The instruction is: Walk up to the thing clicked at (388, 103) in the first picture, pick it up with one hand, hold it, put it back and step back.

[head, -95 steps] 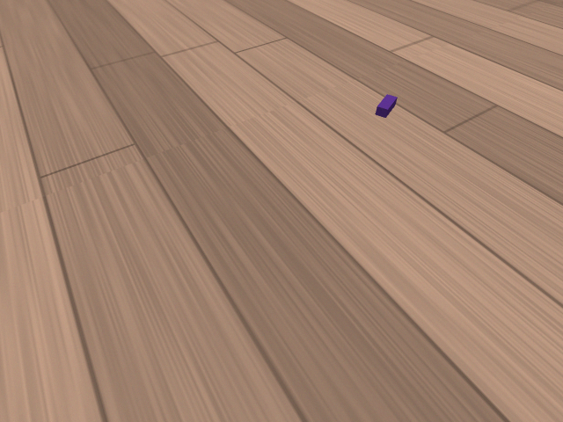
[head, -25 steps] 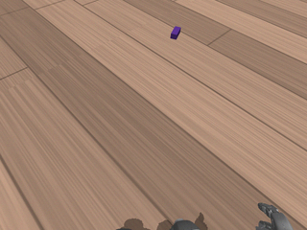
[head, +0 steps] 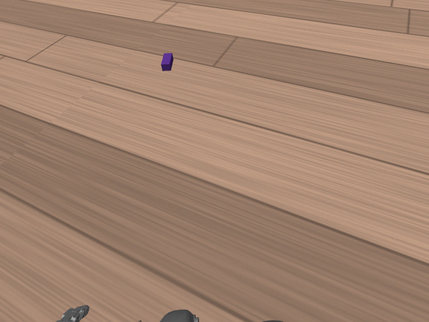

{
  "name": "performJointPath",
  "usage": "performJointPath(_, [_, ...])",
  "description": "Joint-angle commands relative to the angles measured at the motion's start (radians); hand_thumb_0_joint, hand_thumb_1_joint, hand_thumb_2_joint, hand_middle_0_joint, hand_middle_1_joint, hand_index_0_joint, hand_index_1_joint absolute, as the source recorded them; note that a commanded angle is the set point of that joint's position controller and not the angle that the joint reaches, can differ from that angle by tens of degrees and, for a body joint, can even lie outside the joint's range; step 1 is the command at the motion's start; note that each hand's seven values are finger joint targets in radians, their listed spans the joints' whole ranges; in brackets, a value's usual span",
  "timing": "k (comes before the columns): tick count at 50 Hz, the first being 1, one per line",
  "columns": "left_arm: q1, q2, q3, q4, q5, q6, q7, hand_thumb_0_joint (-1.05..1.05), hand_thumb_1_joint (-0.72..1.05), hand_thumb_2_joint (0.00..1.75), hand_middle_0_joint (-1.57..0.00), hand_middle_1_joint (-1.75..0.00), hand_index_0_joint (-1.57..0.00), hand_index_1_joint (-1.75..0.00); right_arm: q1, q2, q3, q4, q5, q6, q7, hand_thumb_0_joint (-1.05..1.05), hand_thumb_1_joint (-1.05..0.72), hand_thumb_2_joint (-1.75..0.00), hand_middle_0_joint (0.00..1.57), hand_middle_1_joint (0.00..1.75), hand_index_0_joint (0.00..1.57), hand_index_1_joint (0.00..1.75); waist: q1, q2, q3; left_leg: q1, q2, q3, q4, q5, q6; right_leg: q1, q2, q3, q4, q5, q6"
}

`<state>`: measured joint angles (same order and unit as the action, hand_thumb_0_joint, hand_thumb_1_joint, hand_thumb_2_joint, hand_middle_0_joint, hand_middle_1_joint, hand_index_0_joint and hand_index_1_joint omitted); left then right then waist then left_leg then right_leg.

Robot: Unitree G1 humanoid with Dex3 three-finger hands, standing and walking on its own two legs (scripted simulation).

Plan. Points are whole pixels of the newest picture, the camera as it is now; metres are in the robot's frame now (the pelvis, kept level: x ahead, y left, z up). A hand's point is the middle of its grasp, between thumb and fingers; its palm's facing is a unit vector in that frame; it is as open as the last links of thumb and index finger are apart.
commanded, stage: walk up
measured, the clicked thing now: (167, 61) +2.14 +0.41 -0.73
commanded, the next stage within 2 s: stand in 1.12 s
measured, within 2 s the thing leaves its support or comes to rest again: neither
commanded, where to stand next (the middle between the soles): +0.08 +0.01 m, yaw -13 degrees
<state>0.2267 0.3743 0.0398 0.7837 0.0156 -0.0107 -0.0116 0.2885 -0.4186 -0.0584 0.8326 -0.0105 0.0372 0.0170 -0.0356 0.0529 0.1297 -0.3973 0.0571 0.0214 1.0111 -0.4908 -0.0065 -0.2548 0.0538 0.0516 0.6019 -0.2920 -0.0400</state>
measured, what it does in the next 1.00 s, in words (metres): steps on the spot: left foot, then right foot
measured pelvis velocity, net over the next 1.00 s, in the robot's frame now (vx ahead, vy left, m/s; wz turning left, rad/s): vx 0.01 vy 0.01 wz -0.23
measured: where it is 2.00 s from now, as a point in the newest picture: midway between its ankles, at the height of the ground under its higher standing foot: outside the picture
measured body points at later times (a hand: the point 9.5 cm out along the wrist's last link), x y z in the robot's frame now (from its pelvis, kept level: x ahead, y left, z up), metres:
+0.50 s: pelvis +0.00 +0.00 -0.01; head +0.03 +0.00 +0.44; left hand +0.12 +0.31 -0.13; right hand +0.04 -0.33 -0.12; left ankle +0.05 +0.14 -0.73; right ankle -0.01 -0.12 -0.73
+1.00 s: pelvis +0.01 +0.01 +0.01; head +0.02 +0.00 +0.46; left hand +0.18 +0.28 -0.11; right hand +0.03 -0.30 -0.12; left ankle +0.05 +0.14 -0.73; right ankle -0.01 -0.12 -0.73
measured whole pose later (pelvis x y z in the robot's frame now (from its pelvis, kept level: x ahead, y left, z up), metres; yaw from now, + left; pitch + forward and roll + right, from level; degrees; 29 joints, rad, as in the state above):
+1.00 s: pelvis +0.01 +0.01 +0.01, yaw -13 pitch -3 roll +0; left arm 0.11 0.35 -0.01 1.04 0.00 -0.03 0.00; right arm 0.11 -0.36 -0.01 1.04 0.00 0.00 0.03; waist -0.01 0.02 0.07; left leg -0.19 0.04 0.06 0.51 -0.27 -0.02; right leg -0.20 0.02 0.11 0.53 -0.27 0.01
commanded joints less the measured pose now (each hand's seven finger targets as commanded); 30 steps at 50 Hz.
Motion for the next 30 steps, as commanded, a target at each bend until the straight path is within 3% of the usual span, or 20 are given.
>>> performJointPath(1, [0.053,0.267,0.086,-0.079,0.008,-0.021,0.025,0.00,0.90,0.90,-0.20,-0.30,-0.20,-0.30,0.005,-0.179,-0.047,-0.079,-0.014,-0.042,-0.014,0.00,-0.90,-0.90,0.20,0.30,0.20,0.30,0.049,-0.221,-0.075,-0.080,-0.007,-0.019,-0.061,0.034,0.001,0.036,-0.203,0.255,-0.197,0.244,-0.173])
performJointPath(5, [0.038,0.274,0.086,-0.106,0.008,-0.011,0.022,0.00,0.90,0.90,-0.20,-0.30,-0.20,-0.30,-0.012,-0.170,-0.050,-0.077,-0.012,-0.054,-0.023,0.00,-0.90,-0.90,0.20,0.30,0.20,0.30,0.051,-0.225,-0.104,0.039,-0.035,-0.011,-0.184,0.053,0.014,-0.040,-0.219,0.282,-0.140,0.338,-0.175])
performJointPath(7, [-0.006,0.274,0.081,-0.117,0.004,-0.001,0.020,0.00,0.90,0.90,-0.20,-0.30,-0.20,-0.30,0.018,-0.158,-0.053,-0.066,-0.012,-0.061,-0.027,0.00,-0.90,-0.90,0.20,0.30,0.20,0.30,0.019,-0.207,-0.122,0.145,-0.057,0.002,-0.270,0.116,0.028,-0.116,-0.213,0.284,-0.087,0.320,-0.160])
performJointPath(9, [-0.035,0.225,0.064,-0.126,-0.009,0.008,0.021,0.00,0.90,0.90,-0.20,-0.30,-0.20,-0.30,0.082,-0.166,-0.063,-0.047,-0.021,-0.073,-0.032,0.00,-0.90,-0.90,0.20,0.30,0.20,0.30,-0.028,-0.133,-0.127,0.279,-0.048,-0.035,-0.489,0.207,0.049,-0.202,-0.161,0.250,0.027,0.243,-0.095])
performJointPath(10, [-0.009,0.167,0.045,-0.128,-0.016,0.007,0.023,0.00,0.90,0.90,-0.20,-0.30,-0.20,-0.30,0.075,-0.220,-0.075,-0.062,-0.035,-0.083,-0.036,0.00,-0.90,-0.90,0.20,0.30,0.20,0.30,-0.023,0.031,-0.157,0.329,0.121,-0.282,-0.623,0.184,0.098,-0.270,-0.064,0.206,0.172,0.104,-0.029])
performJointPath(11, [0.028,0.155,0.040,-0.108,-0.018,0.012,0.028,0.00,0.90,0.90,-0.20,-0.30,-0.20,-0.30,0.004,-0.285,-0.082,-0.087,-0.026,-0.088,-0.035,0.00,-0.90,-0.90,0.20,0.30,0.20,0.30,0.015,0.157,-0.130,0.253,0.331,-0.542,-0.728,0.136,0.205,-0.303,0.072,0.086,0.335,-0.247,0.013])
performJointPath(12, [0.027,0.257,0.067,-0.081,-0.002,0.011,0.039,0.00,0.90,0.90,-0.20,-0.30,-0.20,-0.30,-0.028,-0.313,-0.092,-0.090,-0.012,-0.091,-0.027,0.00,-0.90,-0.90,0.20,0.30,0.20,0.30,0.004,0.116,-0.128,0.186,0.423,-0.614,-0.707,0.171,0.311,-0.241,0.011,0.106,0.472,-0.327,0.026])
performJointPath(13, [0.028,0.269,0.071,-0.062,0.000,0.009,0.036,0.00,0.90,0.90,-0.20,-0.30,-0.20,-0.30,-0.044,-0.276,-0.085,-0.091,-0.015,-0.094,-0.029,0.00,-0.90,-0.90,0.20,0.30,0.20,0.30,0.021,0.034,-0.080,0.148,0.364,-0.510,-0.685,0.224,0.292,-0.241,-0.006,0.117,0.508,-0.295,0.027])
performJointPath(15, [0.046,0.242,0.074,-0.032,-0.009,0.005,0.023,0.00,0.90,0.90,-0.20,-0.30,-0.20,-0.30,-0.073,-0.248,-0.068,-0.089,-0.016,-0.096,-0.034,0.00,-0.90,-0.90,0.20,0.30,0.20,0.30,0.036,0.077,-0.055,0.157,0.256,-0.320,-0.644,0.275,0.226,-0.251,-0.023,0.094,0.462,-0.232,0.021])
performJointPath(16, [0.050,0.234,0.073,-0.028,-0.009,0.000,0.014,0.00,0.90,0.90,-0.20,-0.30,-0.20,-0.30,-0.059,-0.252,-0.068,-0.084,-0.016,-0.095,-0.032,0.00,-0.90,-0.90,0.20,0.30,0.20,0.30,0.031,0.126,-0.064,0.178,0.238,-0.262,-0.619,0.326,0.216,-0.238,-0.037,0.056,0.385,-0.224,0.020])
performJointPath(17, [0.042,0.227,0.070,-0.020,-0.007,-0.005,0.006,0.00,0.90,0.90,-0.20,-0.30,-0.20,-0.30,-0.058,-0.246,-0.064,-0.080,-0.021,-0.091,-0.027,0.00,-0.90,-0.90,0.20,0.30,0.20,0.30,0.020,0.135,-0.076,0.167,0.204,-0.212,-0.610,0.324,0.206,-0.202,-0.035,0.028,0.327,-0.220,0.024])
performJointPath(20, [0.062,0.204,0.062,0.005,-0.002,-0.016,0.002,0.00,0.90,0.90,-0.20,-0.30,-0.20,-0.30,-0.071,-0.250,-0.062,-0.094,-0.029,-0.072,-0.015,0.00,-0.90,-0.90,0.20,0.30,0.20,0.30,0.017,0.165,-0.124,0.148,0.195,-0.167,-0.555,0.291,0.195,-0.064,-0.018,-0.056,0.132,-0.204,0.025])
performJointPath(22, [0.121,0.183,0.059,0.045,0.001,-0.024,0.012,0.00,0.90,0.90,-0.20,-0.30,-0.20,-0.30,-0.109,-0.235,-0.052,-0.101,-0.020,-0.053,-0.011,0.00,-0.90,-0.90,0.20,0.30,0.20,0.30,0.056,0.138,-0.142,0.084,0.168,-0.110,-0.464,0.282,0.164,0.071,0.008,-0.099,-0.069,-0.039,0.020])
performJointPath(23, [0.136,0.201,0.068,0.059,0.008,-0.034,0.022,0.00,0.90,0.90,-0.20,-0.30,-0.20,-0.30,-0.105,-0.196,-0.035,-0.102,-0.013,-0.045,-0.009,0.00,-0.90,-0.90,0.20,0.30,0.20,0.30,0.070,0.073,-0.144,0.030,0.143,-0.086,-0.375,0.272,0.134,0.140,0.004,-0.055,-0.135,0.003,0.016])
performJointPath(24, [0.114,0.250,0.078,0.049,0.019,-0.045,0.030,0.00,0.90,0.90,-0.20,-0.30,-0.20,-0.30,-0.086,-0.137,-0.018,-0.108,-0.007,-0.042,-0.009,0.00,-0.90,-0.90,0.20,0.30,0.20,0.30,0.058,-0.061,-0.140,-0.057,0.088,-0.044,-0.259,0.209,0.080,0.176,-0.093,0.147,-0.197,-0.032,-0.023])
performJointPath(25, [0.065,0.321,0.083,0.028,0.021,-0.055,0.035,0.00,0.90,0.90,-0.20,-0.30,-0.20,-0.30,-0.116,-0.105,-0.009,-0.116,0.000,-0.037,-0.009,0.00,-0.90,-0.90,0.20,0.30,0.20,0.30,0.047,-0.192,-0.092,-0.145,-0.009,-0.003,-0.178,-0.007,0.018,0.075,-0.322,0.515,-0.277,-0.072,-0.128])
performJointPath(26, [0.037,0.355,0.082,0.021,0.018,-0.057,0.033,0.00,0.90,0.90,-0.20,-0.30,-0.20,-0.30,-0.139,-0.170,-0.031,-0.096,-0.005,-0.032,-0.021,0.00,-0.90,-0.90,0.20,0.30,0.20,0.30,0.054,-0.168,-0.067,-0.039,0.020,-0.080,-0.100,-0.099,0.018,-0.057,-0.387,0.560,-0.241,0.017,-0.232])
performJointPath(27, [0.025,0.307,0.070,0.025,0.008,-0.059,0.033,0.00,0.90,0.90,-0.20,-0.30,-0.20,-0.30,-0.129,-0.176,-0.032,-0.077,0.003,-0.035,-0.019,0.00,-0.90,-0.90,0.20,0.30,0.20,0.30,0.039,-0.122,-0.074,-0.030,0.025,-0.096,-0.110,-0.106,0.026,-0.031,-0.353,0.475,-0.214,0.117,-0.224])
performJointPath(28, [0.003,0.285,0.060,0.031,0.005,-0.062,0.035,0.00,0.90,0.90,-0.20,-0.30,-0.20,-0.30,-0.126,-0.165,-0.029,-0.062,0.008,-0.041,-0.018,0.00,-0.90,-0.90,0.20,0.30,0.20,0.30,0.032,-0.122,-0.074,-0.043,0.028,-0.088,-0.142,-0.079,0.035,0.009,-0.312,0.395,-0.187,0.202,-0.192])
performJointPath(30, [-0.024,0.278,0.058,0.039,0.003,-0.063,0.035,0.00,0.90,0.90,-0.20,-0.30,-0.20,-0.30,-0.072,-0.154,-0.023,-0.019,0.010,-0.055,-0.020,0.00,-0.90,-0.90,0.20,0.30,0.20,0.30,0.013,-0.213,-0.124,0.054,0.014,-0.048,-0.282,0.043,0.040,0.018,-0.259,0.294,-0.123,0.331,-0.143])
